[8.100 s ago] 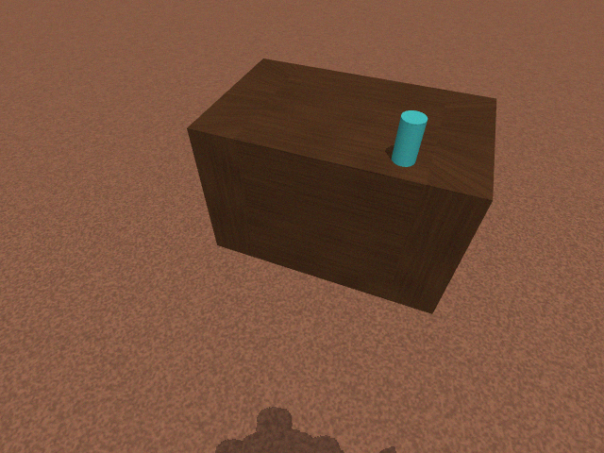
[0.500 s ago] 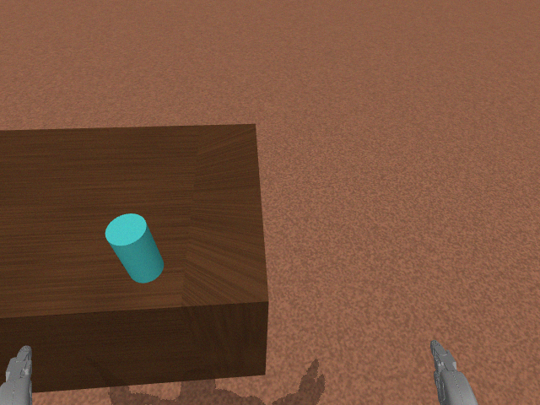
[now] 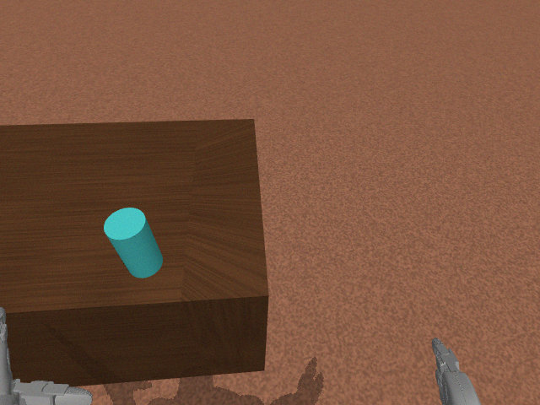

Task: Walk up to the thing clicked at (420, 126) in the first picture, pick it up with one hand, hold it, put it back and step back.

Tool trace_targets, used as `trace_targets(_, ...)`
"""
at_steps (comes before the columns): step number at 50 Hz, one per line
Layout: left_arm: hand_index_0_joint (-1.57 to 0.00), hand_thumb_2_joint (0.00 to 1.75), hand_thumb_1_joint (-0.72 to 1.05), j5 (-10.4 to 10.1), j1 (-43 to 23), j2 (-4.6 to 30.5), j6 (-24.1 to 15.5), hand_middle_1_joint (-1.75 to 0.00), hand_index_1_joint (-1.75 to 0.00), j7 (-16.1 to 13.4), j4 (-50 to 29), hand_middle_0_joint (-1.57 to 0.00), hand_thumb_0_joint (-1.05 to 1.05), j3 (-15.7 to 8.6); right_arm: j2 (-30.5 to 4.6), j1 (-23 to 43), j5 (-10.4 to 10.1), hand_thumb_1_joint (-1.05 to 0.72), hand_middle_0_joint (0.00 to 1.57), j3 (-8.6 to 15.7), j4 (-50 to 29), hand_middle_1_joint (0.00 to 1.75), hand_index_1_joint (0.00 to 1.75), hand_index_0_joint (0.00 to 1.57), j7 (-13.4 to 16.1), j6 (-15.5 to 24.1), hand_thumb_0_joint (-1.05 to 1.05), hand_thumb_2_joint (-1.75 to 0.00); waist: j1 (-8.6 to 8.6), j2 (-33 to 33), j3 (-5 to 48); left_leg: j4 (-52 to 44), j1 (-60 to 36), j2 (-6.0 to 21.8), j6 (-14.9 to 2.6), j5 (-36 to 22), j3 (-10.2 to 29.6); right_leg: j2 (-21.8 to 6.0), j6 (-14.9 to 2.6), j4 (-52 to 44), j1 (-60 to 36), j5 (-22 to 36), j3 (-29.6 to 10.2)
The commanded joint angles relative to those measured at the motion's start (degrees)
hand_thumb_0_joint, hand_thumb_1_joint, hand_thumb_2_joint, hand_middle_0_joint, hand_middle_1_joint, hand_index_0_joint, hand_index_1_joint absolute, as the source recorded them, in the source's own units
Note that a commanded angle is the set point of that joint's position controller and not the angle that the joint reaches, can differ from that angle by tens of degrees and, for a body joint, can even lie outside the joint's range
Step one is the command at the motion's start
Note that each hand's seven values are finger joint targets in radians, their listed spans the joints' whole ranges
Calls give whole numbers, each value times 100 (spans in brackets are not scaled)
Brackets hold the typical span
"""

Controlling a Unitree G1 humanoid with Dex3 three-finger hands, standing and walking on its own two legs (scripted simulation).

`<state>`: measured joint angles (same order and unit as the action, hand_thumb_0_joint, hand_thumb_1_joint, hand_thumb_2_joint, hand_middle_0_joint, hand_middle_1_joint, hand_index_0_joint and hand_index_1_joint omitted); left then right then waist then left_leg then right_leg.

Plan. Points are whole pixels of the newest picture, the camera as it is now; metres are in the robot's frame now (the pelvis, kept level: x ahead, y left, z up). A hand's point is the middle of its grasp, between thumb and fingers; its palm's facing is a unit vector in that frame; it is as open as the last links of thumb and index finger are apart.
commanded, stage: rise first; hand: left
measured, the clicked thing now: (136, 244) +0.43 +0.26 -0.07
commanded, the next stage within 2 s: go down in 0.16 s
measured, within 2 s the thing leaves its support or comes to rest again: neither
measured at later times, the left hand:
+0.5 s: hand (36, 349) +0.23 +0.34 -0.03, palm faces +0.47 -0.78 -0.41, open 17.4 cm
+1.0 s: hand (22, 316) +0.27 +0.37 -0.01, palm faces +0.52 -0.76 -0.40, open 16.9 cm
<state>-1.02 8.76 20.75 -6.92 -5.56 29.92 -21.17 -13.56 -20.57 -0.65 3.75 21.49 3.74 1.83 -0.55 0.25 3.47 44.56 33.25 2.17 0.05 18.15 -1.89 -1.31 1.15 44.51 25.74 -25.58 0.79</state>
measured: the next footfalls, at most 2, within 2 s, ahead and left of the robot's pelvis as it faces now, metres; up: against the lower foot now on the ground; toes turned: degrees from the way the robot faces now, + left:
none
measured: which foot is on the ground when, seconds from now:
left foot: down 0.00-1.00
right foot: down 0.00-1.00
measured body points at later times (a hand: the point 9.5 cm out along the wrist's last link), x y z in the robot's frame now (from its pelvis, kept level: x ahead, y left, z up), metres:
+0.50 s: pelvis +0.00 +0.00 -0.01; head +0.04 +0.01 +0.44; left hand +0.20 +0.38 +0.00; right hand +0.16 -0.26 -0.06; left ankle +0.04 +0.12 -0.71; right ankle -0.03 -0.13 -0.71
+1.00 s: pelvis +0.00 +0.00 -0.01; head +0.05 +0.02 +0.44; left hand +0.24 +0.40 +0.02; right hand +0.16 -0.27 -0.05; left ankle +0.04 +0.12 -0.71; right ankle -0.03 -0.13 -0.71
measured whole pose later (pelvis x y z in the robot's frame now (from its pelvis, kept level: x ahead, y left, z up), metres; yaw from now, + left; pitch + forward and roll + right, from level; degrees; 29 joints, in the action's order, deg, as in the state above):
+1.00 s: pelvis +0.00 +0.00 -0.01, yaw +0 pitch +9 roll -1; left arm 0.3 -2.8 25.5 -10.0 -5.7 35.8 -28.0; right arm -14.2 -21.1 -0.5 5.6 17.2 3.2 0.8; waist -0.1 1.1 3.9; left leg 48.0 37.1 2.5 0.1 19.7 -1.5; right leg -1.0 1.2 47.3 29.2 -26.9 1.0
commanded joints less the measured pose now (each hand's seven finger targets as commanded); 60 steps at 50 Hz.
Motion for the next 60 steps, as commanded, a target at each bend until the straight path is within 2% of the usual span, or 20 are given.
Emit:
trace_targets(1, -11, 0, -61, -21, 79, 1687, -258, -9, -7, -117, -402, -9, 0, -560, -963, 114, -71, 52, 5, 365, -1150, 5, 5, 5, 56, 279, 0, -4, -156, -353, 1090, -673, -1401, -101, 21, -1287, -34, 110, -134, -726, -109, 1564, 91)
trace_targets(8, -10, 0, -57, -11, -17, 1812, -329, -8, -6, -163, -674, -8, 0, -689, -947, -65, -76, 50, 5, 420, -1183, 5, 5, 5, 67, 279, 0, -5, -93, -510, 1219, -659, -1502, -58, 56, -1215, 4, 149, -146, -635, 31, 1460, 117)
trace_targets(9, -4, 8, -60, -24, -834, 1083, -525, -6, -7, -158, -1634, -5, 0, -642, -781, -93, 71, 50, 5, 583, -1007, 5, 5, 5, 27, 254, 0, -6, 58, -266, 874, -443, -1023, -80, 32, -989, 104, 207, -130, -511, 446, 1230, 110)
trace_targets(14, -10, 0, -61, -4, -289, 1832, -324, -10, -8, -143, -796, -9, 0, -614, -945, -122, -59, 51, 5, 417, -996, 5, 5, 5, 67, 219, 0, -5, -75, -577, 1045, -587, -1409, -87, 31, -1300, -42, 116, -122, -603, 117, 1614, 73)
trace_targets(15, -2, 8, -60, -7, -975, 1074, -519, -5, -7, -150, -1641, -4, 0, -615, -711, -125, 76, 52, 5, 513, -945, 5, 5, 5, 30, 204, 0, -5, 79, -333, 741, -338, -875, -111, -5, -988, 40, 145, -110, -491, 616, 1311, 44)
trace_targets(23, -10, 0, -53, 47, -662, 2415, -390, -8, -6, -164, -846, -8, 0, -1014, -1033, -143, -96, 49, 5, 538, -1291, 5, 5, 5, 95, 227, 0, -5, -136, -564, 1259, -562, -1334, -126, 14, -1052, -42, 74, -128, -631, 27, 1407, 37)
trace_targets(24, -3, 7, -57, 43, -1487, 1505, -580, -5, -6, -176, -1514, -4, 0, -868, -789, -58, 78, 53, 5, 597, -1209, 5, 5, 5, 56, 186, 0, -5, 86, -301, 828, -309, -861, -139, -4, -764, 34, 110, -90, -522, 548, 1142, 6)
trace_targets(29, -10, 0, -50, 25, -1142, 2280, -412, -9, -6, -155, -529, -8, 0, -855, -849, -242, -95, 49, 5, 346, -1037, 5, 5, 5, 58, 184, 0, -5, -145, -793, 1036, -611, -1293, -103, 71, -959, 12, 110, -162, -604, 280, 1260, 90)
trace_targets(30, -9, 5, -42, 16, -1630, 1466, -597, -11, -10, -180, -1084, -8, 0, -923, -738, -47, 78, 45, 5, 473, -1372, 5, 5, 5, 29, 224, 0, -7, 113, -279, 883, -289, -782, -113, -3, -780, 73, 147, -109, -478, 647, 1112, 58)
trace_targets(32, -9, 0, -44, 30, -1212, 2461, -399, -8, -6, -162, -416, -7, 0, -1030, -1029, -377, -98, 47, 5, 578, -1030, 5, 5, 5, 58, 206, 0, -6, -110, -868, 1139, -624, -1297, -112, 72, -819, -5, 110, -183, -619, 321, 1146, 74)
trace_targets(33, -3, 7, -52, 23, -1801, 1576, -593, -4, -5, -180, -1036, -3, 0, -911, -841, -70, 91, 54, 5, 606, -1171, 5, 5, 5, 30, 211, 0, -5, 77, -373, 880, -311, -842, -106, 12, -773, 82, 161, -121, -470, 697, 1078, 60)
trace_targets(38, -9, 0, -47, 18, -1241, 2418, -437, -8, -6, -143, -95, -7, 0, -985, -1043, -156, -79, 49, 5, 482, -1162, 5, 5, 5, 34, 200, 0, -5, -159, -573, 1443, -457, -1436, -89, 24, -1437, 11, 119, -123, -554, 91, 1690, 72)
trace_targets(39, -9, 5, -40, 30, -1883, 1644, -632, -11, -9, -178, -748, -7, 0, -965, -854, 165, 79, 45, 5, 546, -1544, 5, 5, 5, -4, 250, 0, -7, 67, -110, 1183, -213, -848, -80, -28, -1188, 109, 182, -96, -397, 512, 1437, 80)
trace_targets(47, -10, 0, -42, 97, -1943, 3216, -589, -7, -5, -183, -534, -8, 0, -1469, -1120, -133, -118, 49, 5, 636, -1448, 5, 5, 5, 39, 194, 0, -5, -201, -1063, 1624, -572, -1463, -61, 110, -1054, 50, 151, -175, -531, 160, 1284, 80)
trace_targets(48, -3, 6, -50, 72, -2750, 2095, -799, -4, -5, -182, -1044, -4, 0, -1159, -828, -1, 84, 54, 5, 637, -1376, 5, 5, 5, -12, 178, 0, -5, 104, -518, 1102, -342, -934, -68, 50, -737, 145, 196, -130, -436, 639, 983, 65)
trace_targets(49, -9, 0, -42, 95, -1837, 2962, -594, -7, -4, -186, -192, -7, 0, -1366, -1149, -179, -106, 48, 5, 611, -1551, 5, 5, 5, 37, 209, 0, -6, -77, -759, 1454, -597, -1467, -25, 94, -952, 96, 186, -155, -552, 214, 1212, 107)
trace_targets(50, -3, 7, -50, 63, -2439, 1900, -747, -5, -6, -163, -739, -4, 0, -1068, -786, -165, 74, 54, 5, 573, -1284, 5, 5, 5, -6, 180, 0, -5, 100, -487, 1071, -300, -882, -82, 9, -909, 128, 186, -129, -426, 650, 1168, 51)
trace_targets(51, -9, 0, -42, 67, -1819, 2669, -536, -6, -3, -149, 118, -7, 0, -1155, -977, -192, -103, 47, 5, 450, -1387, 5, 5, 5, 23, 200, 0, -6, -26, -735, 1254, -546, -1310, -71, 52, -1036, 31, 148, -153, -579, 284, 1343, 59)
trace_targets(52, -9, 7, -34, 48, -2662, 1863, -748, -10, -8, -140, -656, -7, 0, -985, -736, -207, 66, 45, 5, 518, -1114, 5, 5, 5, -25, 183, 0, -7, 114, -383, 855, -293, -706, -97, -3, -734, 103, 182, -128, -465, 765, 1032, 50)
trace_targets(60, -8, 4, -30, -86, -3614, 3216, -930, -7, -5, 420, -231, -6, 0, -1570, -1041, 61, 54, 47, 5, 641, -792, 5, 5, 5, -25, 294, 0, -6, 114, -741, 1769, -60, -1080, -62, -34, -1252, 161, 151, -111, -309, 715, 1455, 35)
